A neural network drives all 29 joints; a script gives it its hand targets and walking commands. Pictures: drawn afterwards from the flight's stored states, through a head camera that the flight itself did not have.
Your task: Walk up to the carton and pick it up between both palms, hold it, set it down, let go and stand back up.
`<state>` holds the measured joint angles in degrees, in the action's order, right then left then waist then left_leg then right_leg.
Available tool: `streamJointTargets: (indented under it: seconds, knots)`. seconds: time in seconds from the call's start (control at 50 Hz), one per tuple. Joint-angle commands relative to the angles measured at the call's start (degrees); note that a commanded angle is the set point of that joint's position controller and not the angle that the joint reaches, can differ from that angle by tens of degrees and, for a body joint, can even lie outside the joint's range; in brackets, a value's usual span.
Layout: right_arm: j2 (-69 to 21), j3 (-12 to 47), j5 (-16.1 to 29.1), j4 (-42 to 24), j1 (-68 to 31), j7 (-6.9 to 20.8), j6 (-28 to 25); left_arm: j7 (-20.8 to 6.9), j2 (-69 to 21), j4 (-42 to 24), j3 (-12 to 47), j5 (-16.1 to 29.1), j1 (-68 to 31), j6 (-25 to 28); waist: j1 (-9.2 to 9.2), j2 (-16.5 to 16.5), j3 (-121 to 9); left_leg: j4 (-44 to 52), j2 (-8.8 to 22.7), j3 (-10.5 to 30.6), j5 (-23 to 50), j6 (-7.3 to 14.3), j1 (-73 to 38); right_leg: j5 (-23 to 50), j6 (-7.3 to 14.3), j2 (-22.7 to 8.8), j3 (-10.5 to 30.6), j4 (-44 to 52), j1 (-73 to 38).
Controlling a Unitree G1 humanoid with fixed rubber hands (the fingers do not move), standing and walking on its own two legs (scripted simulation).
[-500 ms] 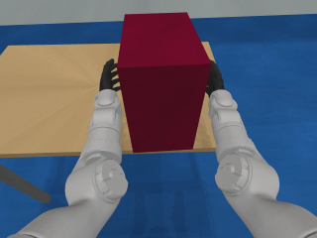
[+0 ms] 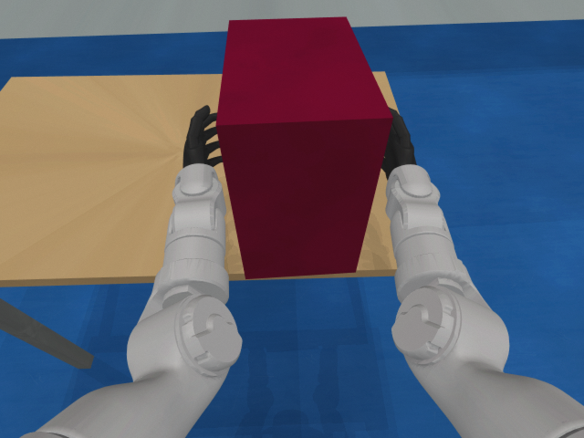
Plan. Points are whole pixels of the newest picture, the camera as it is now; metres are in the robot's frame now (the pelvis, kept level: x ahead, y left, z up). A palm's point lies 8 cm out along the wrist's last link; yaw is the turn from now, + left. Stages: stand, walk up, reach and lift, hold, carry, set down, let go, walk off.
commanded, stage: set down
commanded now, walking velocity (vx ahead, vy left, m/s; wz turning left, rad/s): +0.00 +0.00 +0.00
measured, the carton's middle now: (294, 151) +0.50 +0.07 +0.09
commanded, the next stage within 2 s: none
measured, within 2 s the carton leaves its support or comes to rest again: rests again in 0.10 s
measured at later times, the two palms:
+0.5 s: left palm (190, 177) +0.41 +0.21 +0.10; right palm (393, 173) +0.45 -0.08 +0.10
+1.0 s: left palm (193, 187) +0.39 +0.19 +0.11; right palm (401, 174) +0.44 -0.09 +0.12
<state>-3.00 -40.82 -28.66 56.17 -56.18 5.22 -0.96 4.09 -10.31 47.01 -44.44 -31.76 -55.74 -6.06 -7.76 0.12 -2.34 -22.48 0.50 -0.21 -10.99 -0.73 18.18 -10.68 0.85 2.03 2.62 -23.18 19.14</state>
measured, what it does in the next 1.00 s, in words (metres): stands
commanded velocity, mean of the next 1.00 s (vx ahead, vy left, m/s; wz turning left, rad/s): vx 0.00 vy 0.00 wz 0.00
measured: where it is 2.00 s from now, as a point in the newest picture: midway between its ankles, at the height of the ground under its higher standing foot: outside the picture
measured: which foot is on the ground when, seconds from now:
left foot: down 0.00-1.00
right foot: down 0.00-1.00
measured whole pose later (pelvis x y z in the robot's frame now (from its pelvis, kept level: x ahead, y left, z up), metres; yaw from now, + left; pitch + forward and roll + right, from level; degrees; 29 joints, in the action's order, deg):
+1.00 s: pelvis -0.01 -0.01 +0.00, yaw +0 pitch +6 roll +0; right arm 7.3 2.3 12.5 68.8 -56.1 -6.1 -1.3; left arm 11.8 3.6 55.3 -12.4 -1.3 -48.0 -5.5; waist -7.7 0.1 -4.3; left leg -22.5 1.5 -0.2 -10.3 -1.7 18.2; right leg -9.9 1.7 3.0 2.6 -23.2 19.3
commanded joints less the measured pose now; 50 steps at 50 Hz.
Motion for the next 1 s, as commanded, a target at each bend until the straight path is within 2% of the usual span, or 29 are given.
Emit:
streamJointTargets:
  seconds: [0.0, 0.04, 0.08, 0.12, 0.18, 0.22, 0.24, 0.28, 0.32, 0.36, 0.46, 0.48, 0.5, 0.52, 0.54, 0.64, 0.66, 0.7, 0.72, 0.74, 0.78, 0.8, 0.82, 0.84, 0.86, 0.9, 0.92, 0.96, 0.98]
  knots:
    - [-9.8, 8.0, -2.3, -1.4, -24.7, 4.1, -1.6, -1.1, -0.2, 2.1, 6.7, 1.1, -23.3, 1.8, -0.78, 6.3, -27.4, 5.4, -0.5, -9.1, 20.3, 1.7, -9.0, 11.2, -4.7, -0.2, -6.7, 4.9, -17.6]
    - [-6.4, 8.5, -0.4, -2.1, -23.6, 2.4, -1.2, 0.5, 2.9, -0.1, 7.9, 2.3, -22.7, 2.7, 0.0, 5.7, -26.6, 5.5, -0.8, -9.1, 20.5, 1.8, -7.8, 12.0, -5.0, -0.2, -6.3, 4.9, -17.2]
    - [5.9, 10.8, 4.0, -2.7, -24.9, 0.0, -1.3, 3.4, 13.8, -0.2, 8.1, 6.0, -23.6, 4.2, -0.59, 6.4, -29.5, 4.6, -0.1, -8.4, 20.4, 1.9, -6.2, 12.1, -4.7, -0.4, -4.8, 4.5, -16.2]
    - [9.0, 15.1, 10.2, -0.6, -27.5, -2.0, -1.8, 5.8, 15.5, -2.2, 13.4, 10.9, -25.4, 5.1, -0.63, 2.9, -31.6, 1.6, 0.1, -8.0, 26.0, 0.7, -6.8, 14.6, -3.8, 0.7, -4.9, 3.5, -11.7]
    - [14.0, 23.0, 20.0, 1.6, -31.8, -5.0, -1.5, 9.1, 19.7, -1.6, 20.5, 19.8, -29.7, 6.4, -1.19, 1.7, -38.3, -1.7, 0.5, -7.7, 31.2, -0.4, -6.1, 17.0, -2.0, 2.6, -3.6, 3.2, -8.8]
    - [14.6, 27.6, 25.4, 2.0, -33.5, -6.5, -1.2, 9.6, 20.1, 2.0, 24.0, 24.0, -29.6, 6.3, -1.64, 2.1, -40.3, -3.5, 0.5, -6.5, 31.6, -0.5, -3.4, 20.1, -1.3, 2.6, -2.7, 1.9, -10.2]
    - [15.8, 28.4, 27.2, 4.2, -33.3, -7.0, -0.9, 9.5, 18.3, 4.3, 28.2, 26.2, -29.0, 5.5, 0.14, 0.8, -38.4, -3.8, 1.0, -5.7, 32.4, -1.6, -5.4, 17.4, -0.8, 3.1, -3.6, 2.8, -7.7]
    - [15.9, 30.5, 29.9, 5.3, -33.4, -8.1, -0.1, 9.2, 18.8, 7.3, 29.5, 28.5, -28.8, 5.0, 0.18, 2.8, -36.7, -4.2, 1.1, -5.5, 28.7, -1.4, -3.0, 16.5, -0.7, 2.7, -3.2, 2.7, -8.6]
    - [15.5, 32.8, 32.6, 5.4, -35.5, -9.0, 0.3, 8.6, 19.7, 11.6, 30.9, 31.4, -29.7, 4.8, -1.66, 3.8, -34.3, -2.9, 0.9, -5.2, 24.1, -0.8, 0.9, 14.2, -0.2, 2.3, -2.4, 2.9, -9.5]
    - [17.1, 34.1, 34.3, 6.7, -34.9, -9.6, 0.3, 8.5, 21.5, 13.4, 31.2, 30.7, -28.2, 4.5, -2.37, 2.6, -33.0, -2.8, 1.2, -5.1, 25.9, -1.5, -0.1, 15.5, -0.2, 2.5, -2.8, 2.6, -9.6]
    - [20.6, 34.9, 36.0, 6.1, -34.6, -10.0, -1.1, 9.1, 21.5, 7.1, 32.7, 32.2, -29.2, 6.1, -2.05, 0.7, -39.1, -4.8, 1.7, -4.4, 33.6, -3.7, -7.5, 14.0, 0.9, 3.8, -4.2, 2.9, -5.0]
    - [21.6, 36.1, 37.0, 4.6, -33.6, -9.9, -1.8, 9.3, 22.4, 3.7, 32.4, 32.0, -27.7, 6.7, -3.07, 1.0, -40.6, -5.9, 2.3, -4.1, 38.0, -3.8, -10.0, 16.9, 0.7, 4.5, -3.9, 2.2, -5.2]
    - [21.7, 34.5, 36.1, 6.8, -34.5, -10.0, -2.1, 9.2, 21.9, 5.0, 34.0, 32.5, -30.6, 7.1, -1.35, -1.4, -41.5, -6.6, 1.8, -4.4, 37.2, -4.6, -10.6, 14.1, 1.1, 4.3, -4.4, 2.9, -1.5]
    - [21.6, 36.7, 37.9, 5.2, -29.0, -9.9, -2.7, 9.2, 20.3, 2.1, 34.0, 32.1, -22.7, 6.7, -2.11, -0.9, -42.1, -7.2, 2.4, -3.7, 42.9, -4.7, -14.3, 18.3, 1.8, 5.0, -4.3, 2.5, -2.8]
    - [22.2, 37.1, 37.9, 5.0, -32.7, -10.0, -2.9, 9.3, 21.1, 3.4, 33.4, 31.5, -25.9, 6.5, -3.69, -0.7, -41.8, -7.5, 2.1, -3.8, 42.9, -4.9, -14.1, 16.1, 1.4, 5.0, -4.2, 3.1, -0.9]
    - [21.9, 39.3, 39.9, 8.0, -31.0, -10.9, -1.6, 8.5, 21.6, 9.4, 34.1, 31.4, -22.6, 4.6, -3.21, -0.6, -35.3, -6.0, 1.5, -4.5, 35.8, -4.4, -7.9, 16.0, 1.3, 3.5, -2.8, 3.1, -5.7]
    - [22.6, 39.8, 40.7, 5.5, -29.4, -11.1, -2.3, 8.4, 21.4, 7.7, 33.8, 31.6, -18.8, 3.9, -2.4, 1.0, -35.0, -6.2, 1.4, -4.3, 36.9, -4.1, -7.5, 21.1, 1.2, 4.1, -3.0, 2.3, -9.4]
    - [21.9, 42.4, 42.1, 6.5, -29.8, -11.4, -1.7, 8.1, 23.1, 11.3, 31.2, 30.8, -19.7, 3.5, -4.02, 3.0, -31.9, -5.4, 0.9, -5.3, 32.9, -3.5, -3.7, 20.1, 0.1, 3.3, -2.0, 2.1, -11.4]
    - [23.0, 41.4, 42.4, 7.7, -30.2, -11.4, -1.6, 8.1, 22.6, 10.3, 32.4, 30.8, -20.7, 3.4, -2.97, 0.6, -30.2, -5.3, 1.1, -5.1, 32.5, -4.1, -4.9, 19.3, 0.2, 3.2, -2.5, 2.2, -10.1]
    - [21.8, 44.2, 43.2, 3.3, -27.6, -11.4, -2.5, 7.9, 22.5, 6.3, 30.8, 31.0, -16.3, 3.8, -4.31, 3.0, -33.3, -5.7, 0.6, -5.5, 33.9, -3.5, -4.5, 24.3, -0.1, 3.2, -1.9, 1.5, -14.5]
    - [22.8, 43.5, 43.1, 3.8, -24.3, -11.7, -3.3, 7.6, 21.3, 2.2, 32.2, 30.5, -15.6, 4.1, -2.53, 0.4, -36.4, -5.9, 0.6, -5.4, 36.9, -4.2, -7.6, 28.3, -0.2, 3.4, -2.5, 1.0, -15.6]
    - [22.8, 43.7, 43.2, 4.2, -24.5, -11.8, -3.2, 7.8, 22.1, 2.7, 31.9, 30.1, -15.5, 4.1, -3.94, -1.0, -35.4, -5.5, 0.2, -5.6, 36.2, -4.4, -6.5, 25.4, 0.1, 3.2, -2.4, 1.0, -14.7]
    - [24.4, 42.5, 43.7, 4.0, -23.4, -11.8, -3.9, 7.9, 20.1, -0.1, 33.6, 30.7, -14.4, 3.5, -1.4, -2.2, -35.5, -6.3, 0.8, -4.7, 40.2, -5.4, -10.3, 25.8, 0.7, 4.0, -3.4, 1.1, -12.3]
    - [23.9, 43.7, 44.2, 2.4, -23.4, -11.6, -4.2, 8.0, 20.3, -2.3, 33.2, 30.6, -15.1, 3.4, -2.59, -1.7, -38.5, -6.9, 0.8, -5.3, 42.4, -5.3, -12.3, 26.1, 0.7, 4.4, -3.5, 1.5, -11.9]
    - [24.7, 42.6, 43.7, 3.1, -21.1, -11.6, -4.4, 8.2, 19.1, -3.2, 33.3, 30.1, -12.4, 2.9, -1.17, -2.6, -37.5, -6.9, 0.7, -4.5, 41.3, -5.3, -12.0, 25.7, 0.8, 4.4, -3.6, 1.4, -11.4]
    - [24.1, 45.0, 45.3, 1.8, -21.9, -11.2, -3.2, 8.2, 20.5, -4.1, 32.3, 29.8, -13.7, 2.6, -2.95, -1.0, -36.0, -6.1, 0.7, -5.3, 37.5, -4.5, -10.5, 22.4, 0.8, 4.1, -3.0, 2.5, -12.3]
    - [23.9, 46.0, 45.2, 1.6, -19.5, -11.1, -2.3, 7.6, 19.8, -4.5, 33.0, 30.3, -10.7, 1.9, -2.28, 0.4, -32.7, -5.4, 0.5, -5.1, 35.4, -3.9, -9.4, 23.2, 0.7, 3.9, -2.8, 2.7, -14.8]
    - [24.4, 44.7, 45.4, 3.7, -16.9, -11.1, -2.2, 7.4, 19.3, -5.5, 34.4, 30.0, -9.1, 1.2, -0.15, -2.0, -32.5, -4.6, 0.4, -5.0, 33.6, -4.4, -10.3, 24.0, 0.3, 3.6, -3.1, 2.6, -15.4]
    - [24.0, 46.3, 46.8, 3.4, -15.9, -10.9, -2.0, 7.3, 19.2, -6.3, 33.9, 29.3, -7.7, 0.6, -1.0, -2.2, -30.0, -4.5, 0.5, -4.8, 34.4, -4.2, -11.8, 24.0, 0.8, 4.0, -2.8, 3.2, -15.2]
